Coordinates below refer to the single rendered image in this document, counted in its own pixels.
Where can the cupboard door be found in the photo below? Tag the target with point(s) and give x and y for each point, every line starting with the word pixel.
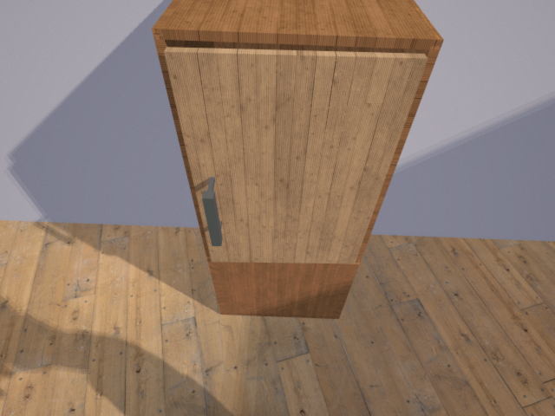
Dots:
pixel 299 143

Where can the handle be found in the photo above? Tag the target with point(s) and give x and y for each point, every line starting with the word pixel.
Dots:
pixel 212 215

